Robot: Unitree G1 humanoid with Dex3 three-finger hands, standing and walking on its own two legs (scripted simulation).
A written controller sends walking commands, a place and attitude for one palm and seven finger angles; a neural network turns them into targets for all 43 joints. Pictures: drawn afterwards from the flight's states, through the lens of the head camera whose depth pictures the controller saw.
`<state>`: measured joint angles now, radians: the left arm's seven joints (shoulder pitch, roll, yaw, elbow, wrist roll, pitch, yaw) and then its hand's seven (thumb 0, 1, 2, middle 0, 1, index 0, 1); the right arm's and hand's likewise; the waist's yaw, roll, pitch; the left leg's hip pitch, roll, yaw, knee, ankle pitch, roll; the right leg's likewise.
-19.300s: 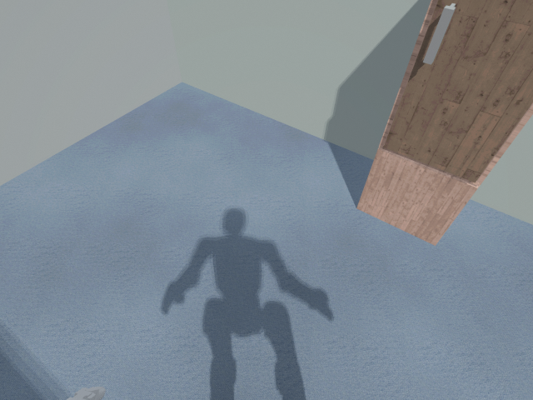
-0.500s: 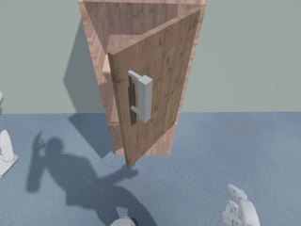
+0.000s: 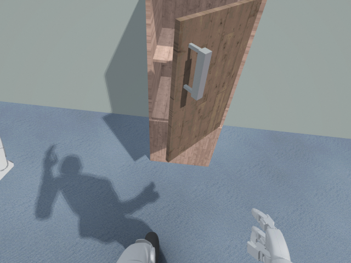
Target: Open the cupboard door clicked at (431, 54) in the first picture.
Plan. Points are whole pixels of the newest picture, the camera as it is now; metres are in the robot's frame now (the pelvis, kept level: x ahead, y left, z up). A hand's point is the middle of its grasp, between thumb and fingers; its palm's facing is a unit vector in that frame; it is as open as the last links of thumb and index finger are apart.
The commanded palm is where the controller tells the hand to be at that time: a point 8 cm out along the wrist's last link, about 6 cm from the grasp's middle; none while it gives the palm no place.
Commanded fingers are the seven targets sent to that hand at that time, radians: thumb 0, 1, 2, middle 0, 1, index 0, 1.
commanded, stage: stop stepping back and stand still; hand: left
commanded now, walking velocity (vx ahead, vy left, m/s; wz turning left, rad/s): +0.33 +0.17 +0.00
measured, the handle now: (194, 72) +0.58 +0.00 +0.14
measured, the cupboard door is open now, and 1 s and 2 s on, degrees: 46 46 46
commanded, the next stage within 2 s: let the arm hang, fingers relaxed in 1.46 s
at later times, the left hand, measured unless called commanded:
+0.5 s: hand out of the picture +0.14 +0.25 +0.21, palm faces +0.28 -0.78 -0.57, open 7.4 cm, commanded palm +0.09 +0.30 +0.21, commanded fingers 0.00 0.90 0.90 -0.20 -0.30 -0.20 -0.30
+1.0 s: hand (8, 175) +0.19 +0.27 +0.20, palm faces +0.30 -0.82 -0.49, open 7.4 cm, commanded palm +0.13 +0.31 +0.21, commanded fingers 0.00 0.90 0.90 -0.20 -0.30 -0.20 -0.30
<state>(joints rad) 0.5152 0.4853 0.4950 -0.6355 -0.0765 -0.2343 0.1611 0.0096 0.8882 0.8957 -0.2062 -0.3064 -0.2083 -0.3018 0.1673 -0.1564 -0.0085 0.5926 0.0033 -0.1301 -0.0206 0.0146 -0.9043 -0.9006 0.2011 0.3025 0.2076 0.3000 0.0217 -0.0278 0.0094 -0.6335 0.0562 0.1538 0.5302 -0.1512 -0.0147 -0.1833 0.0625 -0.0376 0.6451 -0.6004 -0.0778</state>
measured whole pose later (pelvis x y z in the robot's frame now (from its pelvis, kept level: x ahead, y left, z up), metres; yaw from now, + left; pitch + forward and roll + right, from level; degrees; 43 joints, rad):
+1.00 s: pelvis -0.05 +0.04 +0.03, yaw -9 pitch -1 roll -1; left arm 0.54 0.41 0.43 -0.46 -0.04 -0.23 0.14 0.01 0.89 0.90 -0.21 -0.31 -0.21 -0.30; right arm 0.18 -0.20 0.00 0.60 0.01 -0.12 -0.05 0.01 -0.91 -0.90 0.20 0.30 0.21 0.30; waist 0.00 0.01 0.04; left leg -0.29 0.05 0.06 0.52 -0.21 -0.01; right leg -0.16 0.02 -0.06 0.49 -0.32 -0.03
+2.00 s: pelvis -0.07 +0.05 +0.03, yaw -6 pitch -1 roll -1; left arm 0.36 0.16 0.01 1.11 0.01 0.03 0.01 0.01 0.97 0.89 -0.20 -0.30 -0.20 -0.30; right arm 0.32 -0.17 0.01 1.08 -0.02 0.04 -0.02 0.01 -0.91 -0.90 0.20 0.30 0.20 0.30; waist 0.00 0.00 0.07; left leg -0.32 0.02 0.01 0.48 -0.15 0.01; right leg -0.17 0.00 -0.11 0.47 -0.28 -0.02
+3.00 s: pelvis -0.04 +0.03 +0.04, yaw -7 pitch -2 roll +0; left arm 0.31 0.11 0.02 1.16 0.01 -0.01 0.04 0.00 0.91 0.90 -0.19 -0.30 -0.20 -0.30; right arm 0.26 -0.14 0.00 1.15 -0.02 0.01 -0.04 0.01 -0.92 -0.90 0.20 0.30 0.20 0.30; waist 0.00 0.01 0.06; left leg -0.21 0.03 0.03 0.42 -0.18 -0.02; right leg -0.06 0.01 -0.10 0.40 -0.31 -0.04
